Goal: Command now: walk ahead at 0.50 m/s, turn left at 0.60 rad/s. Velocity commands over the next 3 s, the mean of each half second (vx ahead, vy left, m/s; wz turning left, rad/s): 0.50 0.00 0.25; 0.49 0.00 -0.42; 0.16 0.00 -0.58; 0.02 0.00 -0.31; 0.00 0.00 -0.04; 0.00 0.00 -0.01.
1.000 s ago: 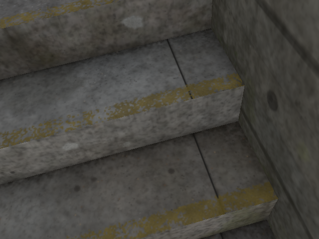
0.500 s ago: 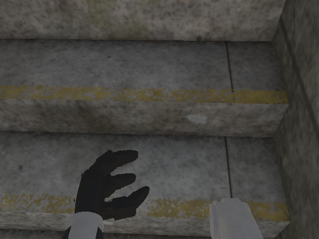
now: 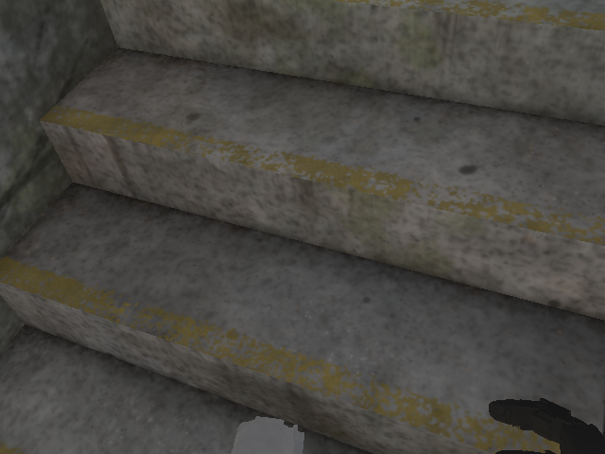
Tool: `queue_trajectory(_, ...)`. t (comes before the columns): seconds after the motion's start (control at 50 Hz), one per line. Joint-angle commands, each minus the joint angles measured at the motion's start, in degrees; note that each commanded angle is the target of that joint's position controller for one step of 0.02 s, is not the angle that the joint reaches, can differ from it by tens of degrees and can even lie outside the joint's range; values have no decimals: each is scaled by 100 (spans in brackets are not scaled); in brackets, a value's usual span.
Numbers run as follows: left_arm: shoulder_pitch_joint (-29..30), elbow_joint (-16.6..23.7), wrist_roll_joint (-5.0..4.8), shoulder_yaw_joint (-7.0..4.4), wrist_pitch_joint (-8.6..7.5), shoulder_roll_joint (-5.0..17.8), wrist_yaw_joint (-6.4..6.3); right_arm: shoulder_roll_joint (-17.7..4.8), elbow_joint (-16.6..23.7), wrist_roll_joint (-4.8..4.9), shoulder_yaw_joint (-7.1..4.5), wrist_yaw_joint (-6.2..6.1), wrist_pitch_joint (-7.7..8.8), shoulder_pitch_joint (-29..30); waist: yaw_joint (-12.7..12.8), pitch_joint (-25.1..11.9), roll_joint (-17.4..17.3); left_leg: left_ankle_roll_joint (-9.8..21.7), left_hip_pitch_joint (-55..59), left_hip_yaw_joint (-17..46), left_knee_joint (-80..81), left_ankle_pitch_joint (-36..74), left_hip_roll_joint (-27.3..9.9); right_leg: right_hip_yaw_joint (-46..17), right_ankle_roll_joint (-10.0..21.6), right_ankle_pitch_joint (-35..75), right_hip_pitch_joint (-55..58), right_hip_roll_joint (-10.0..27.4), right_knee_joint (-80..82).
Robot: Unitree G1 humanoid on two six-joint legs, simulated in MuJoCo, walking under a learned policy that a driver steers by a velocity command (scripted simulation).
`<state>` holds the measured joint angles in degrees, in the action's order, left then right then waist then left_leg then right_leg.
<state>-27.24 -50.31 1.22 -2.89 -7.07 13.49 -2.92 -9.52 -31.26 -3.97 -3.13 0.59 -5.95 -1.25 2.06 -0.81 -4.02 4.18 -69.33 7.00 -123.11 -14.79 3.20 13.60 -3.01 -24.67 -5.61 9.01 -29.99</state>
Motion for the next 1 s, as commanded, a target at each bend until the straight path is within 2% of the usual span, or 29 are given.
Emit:
queue_trajectory(0.02,-220,218,1,-214,-196,833,13,8,669,-101,-11,-96,-35,1163,16,847,974,85,-2157,100,-561,-820,-82,-1215,1043,1590,1115,1514,1769)
queue_trajectory(0.06,-776,-122,117,-195,-153,726,-17,277,1016,33,118,-80,111,2047,131,1044,1230,259,-2842,-258,-324,-1773,-246,-922,976,2259,1837,1414,2195)
queue_trajectory(0.1,-779,-289,50,-223,-49,658,-128,312,1205,89,223,51,206,2176,-21,966,1166,389,-2104,-492,1559,-1790,-577,-355,832,2835,1740,1087,2558)
queue_trajectory(0.12,-482,-246,-9,-199,89,655,-165,183,1233,96,323,216,219,2077,51,666,958,389,-755,-1385,3157,-1578,-652,46,1070,3386,1353,879,3088)
queue_trajectory(0.14,-323,-203,-174,-127,172,528,-205,424,1249,296,433,323,221,1995,28,361,919,581,1255,-1857,4717,-1110,-618,226,1177,4975,660,737,3428)
queue_trajectory(0.16,-225,-136,-192,-92,92,734,-130,163,941,319,247,301,180,1076,-304,-262,1176,624,3304,-2408,4866,-1303,17,142,1298,8658,274,910,2568)
queue_trajectory(0.18,-356,-177,-325,-226,15,1416,-16,149,439,452,130,170,135,-481,-995,-1259,1860,687,4854,-2262,4877,-850,428,-75,1351,11546,510,1212,1238)
queue_trajectory(0.2,217,-3,-590,-429,-115,2040,220,-260,197,541,-31,122,210,-2017,-1858,-2051,2739,794,6078,-1473,6038,-331,401,-194,1107,12044,586,1030,-173)
queue_trajectory(0.22,459,414,-707,-488,-298,1956,398,-910,-45,491,-279,41,291,-2157,-1938,-2489,2440,771,7392,306,7159,-307,255,-619,748,9696,-907,423,-1928)
queue_trajectory(0.24,336,847,-616,-324,-242,1040,639,-1713,-232,304,-509,-1,375,-1812,-1409,-3033,-254,1107,8202,3810,9270,573,-1915,-887,276,1360,-2651,-1068,-5417)
queue_trajectory(0.26,232,796,-395,-373,-304,971,785,-1724,-203,170,-538,-13,397,-1475,-1155,-3972,-4,848,7825,4437,9638,597,-1827,-2726,474,1744,-2287,-1360,-7447)
queue_trajectory(0.3,824,1229,-302,-227,-210,196,630,-1325,-883,218,-373,105,624,-992,-589,-2391,-18,888,6379,3434,9837,-1038,-1591,-2160,647,2166,-3087,-952,-8239)
queue_trajectory(0.34,1213,1499,98,123,-63,-552,476,-294,-1753,212,-51,1,797,-1349,-216,-550,-46,914,5155,2342,9690,310,-1209,-2116,907,1738,-4171,-913,-8942)
queue_trajectory(0.42,1360,1573,-52,295,249,-711,291,207,-2399,139,207,-20,1104,-1841,4,185,489,586,5027,745,10066,1957,-1343,-2282,1053,822,-5678,-1044,-9393)
queue_trajectory(0.46,2069,1871,-213,436,326,-1204,190,-74,-2765,-26,183,8,1259,-2295,-124,526,73,651,5042,608,10548,1872,-1633,-2086,1162,535,-6857,-1482,-11188)
queue_trajectory(0.52,2922,2279,-255,590,456,-1267,70,-242,-2879,142,294,91,1273,-1990,168,980,603,-154,4395,-575,11071,162,-1139,-1772,1241,849,-7219,-1355,-9828)
queue_trajectory(0.56,3705,2486,-240,614,654,-938,157,-233,-2951,421,396,-140,1306,-2574,-281,844,632,-13,3975,-753,12270,1695,-1102,-673,1066,1068,-5938,-1445,-8153)
queue_trajectory(0.6,3154,2240,-40,569,694,-854,229,-522,-2910,407,333,-340,1261,-2934,-258,118,113,183,5663,-1088,12096,4750,-1212,-108,1066,473,-5443,-1087,-7611)
queue_trajectory(0.64,2605,1800,-230,624,693,-890,289,-871,-2574,594,255,-468,1267,-2834,35,-693,-141,138,6044,-1788,11280,8699,-1119,316,1292,265,-3550,-1316,-5652)
queue_trajectory(0.66,2408,1691,-281,617,732,-879,230,-1291,-2360,654,116,-543,1355,-2701,255,-968,-568,351,6400,-1565,10937,10617,-1628,206,1323,347,-2960,-1318,-5090)
queue_trajectory(0.7,1415,1270,-209,397,782,-252,169,-1551,-2050,651,-63,-476,1384,-2443,659,-1574,-1078,444,7309,-1425,9214,11742,-1983,-97,1363,-438,-2087,-1713,-3689)
queue_trajectory(0.72,1126,1044,-153,294,738,-71,178,-1513,-1871,695,-118,-411,1422,-2508,717,-1624,-995,474,7058,-1473,8010,10991,-1866,-520,1467,-517,-1375,-1977,-2554)
queue_trajectory(0.74,936,942,13,42,719,514,226,-1133,-1523,435,-123,-346,1458,-2461,667,-1308,49,45,5332,-1229,5681,5896,-1123,-2925,2141,-89,-528,-1157,-1558)
queue_trajectory(0.76,1074,787,-57,-155,870,828,129,-818,-1081,258,-88,-70,1414,-1766,666,-1214,1660,-378,2963,-888,2361,703,470,-6314,3180,-494,-446,-55,643)
queue_trajectory(0.78,1441,838,-22,-89,742,444,75,-325,-702,-24,46,85,1463,-1882,82,-824,692,-203,2133,61,1024,784,111,-6557,2900,-1554,-895,93,1286)
queue_trajectory(0.82,1129,193,128,1,566,-154,117,184,-226,65,249,62,1369,-1483,-383,374,-6,67,1299,-39,491,1051,-137,-5341,2283,-1314,-1953,-64,932)
queue_trajectory(0.86,1124,-72,136,79,361,-446,160,424,-182,140,405,-111,1133,-1505,-626,629,-181,76,968,-158,178,963,-288,-4023,1843,-60,-2389,-439,852)
queue_trajectory(0.92,965,-91,-66,-17,182,-22,248,332,42,90,454,-172,980,-959,-557,787,-91,-21,442,-361,923,508,-610,-3290,1820,754,-2295,-514,914)
queue_trajectory(1.0,-216,-241,3,-73,-24,289,163,432,487,41,478,-271,1017,129,117,416,716,-59,-1127,-805,-101,-245,-639,-3828,2085,2670,-603,-169,1048)
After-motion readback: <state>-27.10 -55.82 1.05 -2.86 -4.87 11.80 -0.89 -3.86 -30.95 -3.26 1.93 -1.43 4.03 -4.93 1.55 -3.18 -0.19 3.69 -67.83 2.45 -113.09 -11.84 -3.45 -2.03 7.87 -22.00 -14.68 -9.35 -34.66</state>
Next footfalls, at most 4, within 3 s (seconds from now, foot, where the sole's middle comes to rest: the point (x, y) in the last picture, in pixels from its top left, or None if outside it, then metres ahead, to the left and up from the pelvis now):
0.20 left None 0.37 0.20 -0.59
0.72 right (306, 320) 0.62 0.09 -0.41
1.18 left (232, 111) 1.01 0.23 -0.23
1.66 right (352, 134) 0.91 -0.01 -0.23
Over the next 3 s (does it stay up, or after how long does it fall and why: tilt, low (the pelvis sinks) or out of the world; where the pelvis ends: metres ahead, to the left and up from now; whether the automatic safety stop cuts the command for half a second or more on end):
stays up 0.94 0.13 0.55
